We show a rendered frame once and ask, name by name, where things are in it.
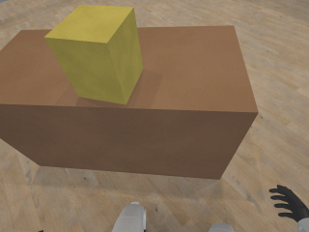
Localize robot thigh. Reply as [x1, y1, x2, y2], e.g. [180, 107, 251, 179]
[209, 222, 234, 232]
[112, 204, 147, 232]

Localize right robot thigh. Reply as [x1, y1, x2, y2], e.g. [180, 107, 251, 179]
[209, 222, 234, 232]

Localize carton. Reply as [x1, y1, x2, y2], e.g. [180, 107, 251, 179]
[44, 4, 144, 105]

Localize robot right hand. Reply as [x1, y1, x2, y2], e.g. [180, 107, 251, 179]
[269, 185, 309, 222]

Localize left robot thigh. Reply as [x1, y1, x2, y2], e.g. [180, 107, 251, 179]
[112, 204, 147, 232]

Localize robot right forearm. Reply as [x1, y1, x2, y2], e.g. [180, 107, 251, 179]
[297, 217, 309, 232]

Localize pedestal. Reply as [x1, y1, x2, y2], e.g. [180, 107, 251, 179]
[0, 25, 259, 180]

